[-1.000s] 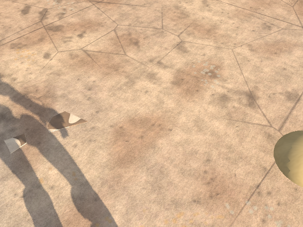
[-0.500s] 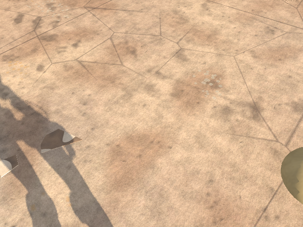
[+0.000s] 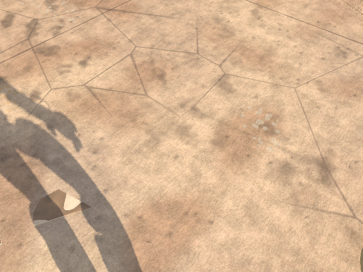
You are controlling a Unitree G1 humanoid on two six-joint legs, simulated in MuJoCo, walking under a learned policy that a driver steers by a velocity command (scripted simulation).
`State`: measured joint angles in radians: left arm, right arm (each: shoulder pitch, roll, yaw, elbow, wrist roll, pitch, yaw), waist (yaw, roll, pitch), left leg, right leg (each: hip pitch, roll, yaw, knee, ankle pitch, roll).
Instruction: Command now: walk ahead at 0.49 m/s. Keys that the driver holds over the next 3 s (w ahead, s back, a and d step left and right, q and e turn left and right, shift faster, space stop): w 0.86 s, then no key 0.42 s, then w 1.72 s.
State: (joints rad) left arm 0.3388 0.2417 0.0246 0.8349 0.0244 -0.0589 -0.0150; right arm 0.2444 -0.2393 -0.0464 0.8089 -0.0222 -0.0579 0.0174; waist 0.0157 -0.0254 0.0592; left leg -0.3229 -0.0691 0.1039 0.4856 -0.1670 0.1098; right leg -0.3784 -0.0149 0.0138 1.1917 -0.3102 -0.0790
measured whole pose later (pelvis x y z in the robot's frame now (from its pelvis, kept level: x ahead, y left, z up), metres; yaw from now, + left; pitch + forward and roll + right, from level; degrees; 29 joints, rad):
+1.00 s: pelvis +0.55 -0.01 -0.01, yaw +1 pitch +0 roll -2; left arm 0.47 0.18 0.02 1.07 0.01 -0.09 0.02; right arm 0.01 -0.18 -0.02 0.87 -0.05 -0.09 0.01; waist 0.06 0.01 0.07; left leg -0.44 0.00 0.08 0.51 -0.05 0.09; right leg 0.04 0.05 -0.06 0.49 -0.44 -0.05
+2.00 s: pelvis +0.84 +0.04 +0.00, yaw +0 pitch +0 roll +0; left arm 0.40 0.19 0.05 1.09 0.01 -0.08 0.00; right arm 0.13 -0.20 -0.06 0.95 -0.02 -0.07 0.01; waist 0.03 -0.02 0.06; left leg -0.35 -0.02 0.11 0.54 -0.20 0.09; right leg -0.25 -0.02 0.00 1.09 -0.37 -0.08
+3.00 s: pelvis +1.39 +0.05 -0.01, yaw +1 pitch +1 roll -1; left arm 0.47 0.18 0.04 1.10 0.03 -0.09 0.01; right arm 0.00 -0.18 -0.04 0.87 -0.03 -0.06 0.02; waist 0.06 0.01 0.06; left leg -0.47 0.02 0.09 0.52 -0.12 0.10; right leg 0.12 0.05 -0.08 0.28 -0.40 -0.04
